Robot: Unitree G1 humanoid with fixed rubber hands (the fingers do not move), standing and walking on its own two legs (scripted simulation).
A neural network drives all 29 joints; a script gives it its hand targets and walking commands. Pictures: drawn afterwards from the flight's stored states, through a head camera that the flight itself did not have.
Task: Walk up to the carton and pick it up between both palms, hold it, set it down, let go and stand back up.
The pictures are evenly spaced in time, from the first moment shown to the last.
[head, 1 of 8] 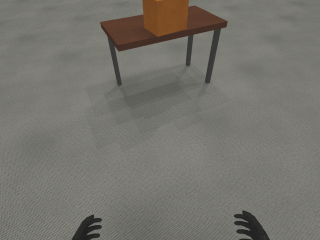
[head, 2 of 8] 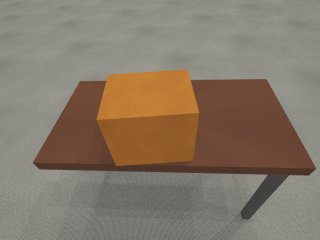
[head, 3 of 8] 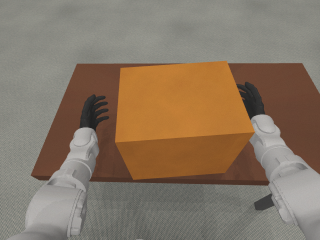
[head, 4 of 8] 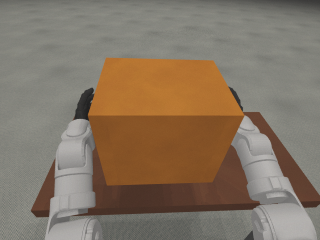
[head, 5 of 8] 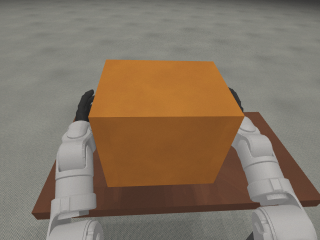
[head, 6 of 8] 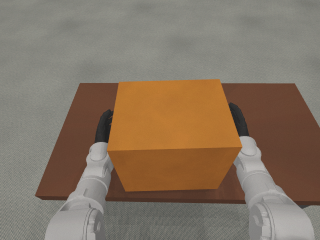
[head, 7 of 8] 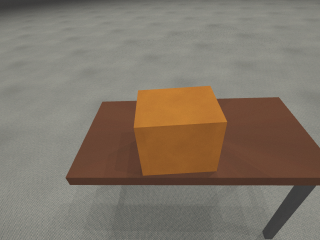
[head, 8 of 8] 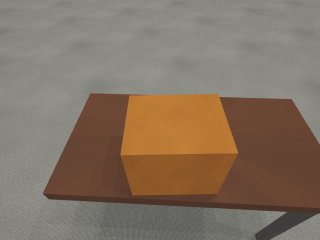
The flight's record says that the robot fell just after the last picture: no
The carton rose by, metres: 0.19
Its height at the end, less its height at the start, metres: +0.00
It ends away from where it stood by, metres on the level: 0.02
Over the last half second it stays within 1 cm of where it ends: yes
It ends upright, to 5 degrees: yes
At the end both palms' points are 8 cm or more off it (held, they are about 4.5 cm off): yes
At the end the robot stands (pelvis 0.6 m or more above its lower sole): yes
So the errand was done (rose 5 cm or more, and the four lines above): yes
